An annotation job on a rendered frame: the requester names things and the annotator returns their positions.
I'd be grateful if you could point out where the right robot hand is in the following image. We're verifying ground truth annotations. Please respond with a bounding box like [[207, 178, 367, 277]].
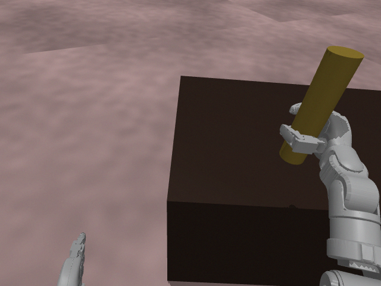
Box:
[[280, 103, 352, 160]]

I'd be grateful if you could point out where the can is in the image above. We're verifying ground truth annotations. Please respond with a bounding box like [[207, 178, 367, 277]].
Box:
[[279, 46, 364, 164]]

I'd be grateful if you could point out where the left robot hand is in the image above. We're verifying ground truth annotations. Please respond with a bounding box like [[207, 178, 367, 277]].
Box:
[[57, 232, 86, 286]]

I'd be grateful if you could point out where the right robot arm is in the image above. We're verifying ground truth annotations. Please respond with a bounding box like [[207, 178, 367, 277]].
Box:
[[319, 145, 381, 286]]

